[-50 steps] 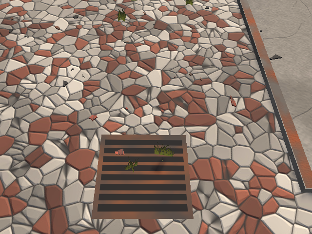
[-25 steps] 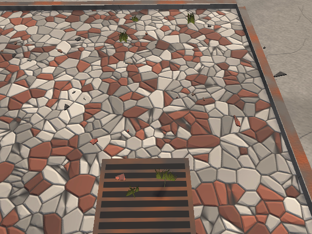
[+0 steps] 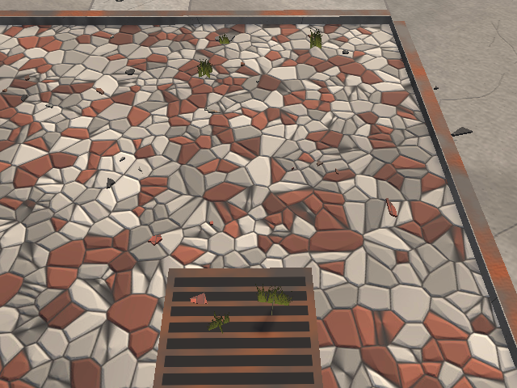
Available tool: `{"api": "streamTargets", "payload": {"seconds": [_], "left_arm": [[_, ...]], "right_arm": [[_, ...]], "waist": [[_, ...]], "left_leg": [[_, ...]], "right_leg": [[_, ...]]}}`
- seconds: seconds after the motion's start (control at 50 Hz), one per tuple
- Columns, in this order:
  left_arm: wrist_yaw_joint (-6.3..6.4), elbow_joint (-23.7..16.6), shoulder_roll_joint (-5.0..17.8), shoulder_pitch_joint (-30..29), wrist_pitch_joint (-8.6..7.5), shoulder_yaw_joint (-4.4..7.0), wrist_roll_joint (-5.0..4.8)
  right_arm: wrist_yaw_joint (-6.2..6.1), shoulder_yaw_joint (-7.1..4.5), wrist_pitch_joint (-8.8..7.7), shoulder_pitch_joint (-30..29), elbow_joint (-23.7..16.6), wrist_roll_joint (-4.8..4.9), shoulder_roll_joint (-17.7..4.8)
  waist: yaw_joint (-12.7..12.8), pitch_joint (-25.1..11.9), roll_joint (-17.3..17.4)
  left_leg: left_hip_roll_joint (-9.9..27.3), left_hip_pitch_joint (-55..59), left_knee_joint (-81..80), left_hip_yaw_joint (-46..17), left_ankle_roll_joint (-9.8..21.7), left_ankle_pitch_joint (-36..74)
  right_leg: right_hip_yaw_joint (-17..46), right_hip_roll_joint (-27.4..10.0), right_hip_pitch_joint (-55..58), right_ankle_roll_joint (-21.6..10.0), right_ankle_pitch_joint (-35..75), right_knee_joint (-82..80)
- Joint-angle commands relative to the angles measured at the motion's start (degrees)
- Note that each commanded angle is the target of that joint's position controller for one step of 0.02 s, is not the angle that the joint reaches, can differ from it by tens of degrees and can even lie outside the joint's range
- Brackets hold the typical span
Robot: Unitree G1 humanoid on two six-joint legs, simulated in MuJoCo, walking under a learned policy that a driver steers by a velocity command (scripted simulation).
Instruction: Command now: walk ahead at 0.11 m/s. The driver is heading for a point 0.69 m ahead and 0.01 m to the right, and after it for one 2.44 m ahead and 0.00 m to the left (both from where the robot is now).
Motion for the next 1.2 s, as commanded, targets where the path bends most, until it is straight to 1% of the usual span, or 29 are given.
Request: {"api": "streamTargets", "payload": {"seconds": [0.02,0.08,0.12,0.18,0.24,0.26,0.28,0.3,0.32,0.36,0.42,0.48,0.54,0.66,0.7,0.74,0.76,0.78,0.8,0.82,0.84,0.86,0.88,0.94,1.02,1.1,1.16,1.18,1.2], "left_arm": [[0.30,-1.2,5.8,1.0,-0.40,0.99,-0.50],[-0.55,-4.0,4.4,-2.9,-2.38,0.83,-0.89],[-1.38,-5.0,4.8,-3.7,-3.56,1.27,-1.77],[-2.10,-5.1,4.8,-2.9,-5.08,1.56,-2.12],[-2.36,0.2,3.8,9.4,-5.02,2.29,-1.62],[-2.31,1.5,4.8,14.6,-4.80,2.82,-1.46],[-1.84,2.0,9.7,21.3,-4.99,3.89,-1.05],[-2.76,2.3,13.5,25.6,-5.96,3.82,-0.46],[-3.01,1.3,11.1,20.4,-7.11,2.59,-0.16],[-3.69,-1.7,7.1,12.2,-7.97,0.98,-0.28],[-3.48,-2.3,4.8,12.0,-7.47,-0.09,0.22],[-2.17,-1.9,6.4,15.9,-7.09,0.05,0.35],[-1.35,-2.7,7.2,16.8,-6.64,0.24,0.23],[-1.01,-1.9,7.5,20.6,-5.80,1.16,-0.78],[-0.94,-2.5,8.9,19.0,-5.36,1.79,-0.70],[-0.89,-3.2,9.8,16.9,-4.53,2.17,-0.45],[-0.97,-4.2,9.0,16.0,-4.37,1.73,-0.05],[-1.56,-5.3,2.7,22.1,-5.11,0.11,0.19],[-1.98,-4.2,1.0,23.1,-6.84,-0.64,-0.74],[-2.17,-5.4,5.3,18.3,-7.79,0.78,-2.21],[-1.82,-6.5,6.5,14.1,-7.98,0.97,-2.50],[-1.13,-6.8,6.5,12.0,-7.60,1.44,-1.78],[-0.53,-6.8,6.5,12.0,-6.65,2.08,-1.24],[-0.01,-6.8,2.6,14.5,-4.32,1.77,-0.69],[0.24,-9.5,3.1,7.7,-3.34,1.43,0.06],[-0.09,-10.4,5.1,2.3,-2.14,1.70,-0.35],[-0.22,-9.9,5.9,2.1,-2.10,2.08,0.68],[-0.07,-9.9,7.9,2.5,-2.20,2.46,1.14],[0.18,-10.4,11.0,1.8,-2.18,2.88,0.88]], "right_arm": [[-0.50,-1.94,-0.03,3.2,-1.0,0.81,-8.7],[-0.61,-3.67,-1.29,7.2,-1.1,1.51,-12.7],[-0.35,-3.49,-2.80,7.0,-1.8,0.91,-10.9],[0.12,-3.58,-3.61,3.9,-3.5,2.04,-10.4],[0.68,-3.70,-2.92,2.9,-4.0,2.29,-10.9],[0.81,-3.14,-3.14,1.8,-4.5,2.06,-9.3],[1.19,-1.89,-3.46,0.4,-5.9,0.97,-4.8],[0.92,-1.69,-4.56,-0.3,-8.5,1.78,-2.9],[1.09,-2.14,-5.50,-1.9,-9.3,3.24,-5.2],[1.62,-2.52,-6.35,-2.2,-9.0,3.09,-6.7],[1.95,-3.40,-5.64,-1.9,-8.3,1.83,-7.1],[2.20,-3.11,-4.83,-7.0,-10.2,1.32,-5.1],[2.77,-2.28,-4.85,-14.7,-13.0,1.55,-3.4],[4.72,-1.63,-5.51,-22.9,-16.6,2.09,-4.1],[5.10,-2.41,-5.86,-20.2,-16.6,2.05,-6.1],[4.67,-4.64,-5.79,-7.0,-13.2,2.04,-10.2],[4.14,-5.83,-5.54,2.7,-10.6,1.51,-12.8],[3.61,-6.88,-5.25,10.7,-9.0,-0.65,-17.9],[3.62,-5.68,-5.00,9.9,-8.5,-0.56,-15.7],[3.73,-4.61,-5.18,4.3,-9.3,0.20,-12.5],[3.68,-3.63,-5.41,-1.4,-10.5,0.41,-9.3],[4.00,-2.95,-5.88,-4.7,-10.7,0.26,-7.3],[4.13,-2.45,-6.26,-6.4,-10.4,0.03,-5.6],[3.87,-2.06,-6.46,-6.0,-8.4,-1.43,-5.9],[2.02,-2.17,-5.59,-6.9,-7.9,-1.35,-8.4],[1.46,-2.13,-4.02,-3.7,-6.4,-0.69,-9.2],[1.29,-1.44,-3.25,-3.1,-5.7,0.58,-7.2],[1.27,-0.97,-3.27,-0.4,-5.1,0.16,-5.7],[1.29,-1.03,-3.44,3.9,-4.6,-0.81,-5.1]], "waist": [[-0.7,1.4,3.9],[-2.8,6.9,10.7],[-2.4,8.1,8.9],[-0.6,5.5,6.5],[4.5,1.3,5.4],[6.8,0.4,2.1],[8.7,-2.0,-12.4],[8.3,-4.5,-20.5],[5.6,-0.6,-11.7],[2.4,3.3,-4.7],[0.9,3.1,-5.4],[1.8,3.5,-3.6],[3.2,4.5,-3.6],[3.8,7.0,-4.2],[1.1,3.9,-5.6],[-6.0,-4.8,-7.8],[-10.2,-10.9,-7.1],[-7.6,-21.3,5.9],[-6.5,-28.2,12.8],[-5.6,-20.6,10.1],[-3.8,-13.3,5.9],[-1.6,-9.1,1.1],[0.3,-7.1,1.4],[3.3,-5.8,3.5],[3.2,-7.1,4.9],[1.0,-6.6,4.9],[2.3,-4.5,3.3],[1.5,-4.5,0.4],[-2.3,-5.0,-4.8]], "left_leg": [[4.1,-4.8,-9.5,-6.2,3.9,-19.9],[18.9,-5.1,-19.7,-26.0,12.4,-33.7],[21.8,-0.8,-20.2,-29.0,13.7,-27.0],[16.2,-0.2,-17.4,-18.3,9.3,-15.4],[9.7,-13.3,-9.0,-9.0,7.6,-11.7],[7.5,-17.0,-0.9,-6.1,6.0,-6.2],[2.5,-24.6,21.8,0.9,1.8,-5.7],[-3.4,-35.8,37.2,-2.5,1.1,-16.3],[1.0,-41.4,46.1,-8.1,2.5,-13.8],[5.6,-42.9,45.8,-7.5,4.6,-1.5],[7.6,-35.3,35.9,-5.8,3.4,6.7],[6.9,-36.5,27.7,-3.7,1.1,11.1],[5.1,-33.3,15.4,-1.8,0.3,17.5],[3.2,-30.9,4.4,-0.9,2.9,18.5],[1.2,-25.0,3.1,0.1,4.7,15.0],[-2.8,-7.4,3.3,2.7,7.2,13.0],[1.1,9.3,4.9,-1.8,9.4,16.4],[17.4,32.2,3.3,-27.2,18.3,16.3],[24.5,34.2,-7.1,-45.5,22.5,24.3],[21.7,26.4,-6.7,-35.9,19.5,30.1],[19.5,16.4,-6.4,-24.8,17.1,37.5],[16.9,7.4,-7.9,-18.2,15.1,41.4],[14.6,1.0,-9.9,-13.9,13.7,41.1],[12.8,-8.5,-12.9,-8.6,14.5,46.2],[10.3,-8.8,-13.0,-3.6,13.1,45.8],[10.9,-6.6,-13.3,-5.5,11.9,30.0],[8.4,-7.4,-9.0,-6.4,8.2,15.1],[6.1,-8.3,-6.4,-5.8,5.4,9.5],[1.8,-10.9,-3.2,-3.2,3.0,2.1]], "right_leg": [[-3.7,2.9,-3.1,-2.2,-13.5,1.8],[-3.3,0.4,-15.0,-3.4,-12.6,19.1],[0.5,-3.3,-23.5,-4.6,-16.7,27.4],[-1.1,-3.7,-17.3,-5.2,-13.6,14.3],[-8.6,3.4,7.7,-3.3,-0.5,3.3],[-5.5,2.1,13.5,-3.9,-1.3,1.1],[13.7,-10.9,19.0,-8.2,-6.9,-7.4],[39.8,-21.2,22.8,-16.7,-16.1,-17.9],[41.2,-22.9,19.5,-17.5,-22.1,-18.2],[27.3,-18.0,14.3,-13.3,-15.8,-18.0],[13.1,-12.4,9.6,-10.1,3.1,-19.4],[8.0,-11.3,10.8,-11.0,15.4,-20.1],[4.2,-10.0,9.1,-10.5,16.4,-21.8],[1.5,-13.0,16.4,-10.4,20.6,-20.3],[0.6,-13.9,19.6,-9.4,34.9,-15.2],[-1.6,-12.1,19.1,-7.5,53.7,0.2],[-2.4,-9.6,9.1,-5.3,47.7,14.2],[-3.2,0.1,-13.5,-1.2,19.0,38.3],[6.0,6.9,-19.4,-0.5,-20.0,52.1],[9.3,3.1,-23.0,-1.2,-19.2,56.3],[6.4,-0.2,-23.4,-1.5,-16.0,54.3],[4.5,-2.7,-21.2,-1.4,-12.9,49.9],[4.0,-4.4,-17.7,-1.7,-11.2,46.3],[3.4,-5.0,-10.6,-1.4,-8.2,38.4],[2.2,-4.9,-8.0,0.1,2.0,19.5],[1.6,-3.3,-5.1,0.4,6.0,10.2],[0.8,-2.2,0.9,-1.5,10.6,-1.6],[3.9,-5.2,4.3,-2.5,20.0,-4.2],[7.1,-8.9,7.3,-4.5,28.5,-2.4]]}}
Keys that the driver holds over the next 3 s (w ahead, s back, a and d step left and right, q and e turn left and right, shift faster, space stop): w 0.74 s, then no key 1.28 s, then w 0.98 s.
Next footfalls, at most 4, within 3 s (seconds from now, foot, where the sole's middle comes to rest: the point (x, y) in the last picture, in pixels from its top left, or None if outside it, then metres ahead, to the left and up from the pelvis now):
0.76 left None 0.48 0.08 -0.78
1.18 right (331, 371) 0.56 -0.16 -0.78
2.82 left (249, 244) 0.97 0.06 -0.78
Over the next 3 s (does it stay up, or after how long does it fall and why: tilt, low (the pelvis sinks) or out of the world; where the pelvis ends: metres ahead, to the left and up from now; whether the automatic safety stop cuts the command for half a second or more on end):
stays up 0.88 -0.03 0.00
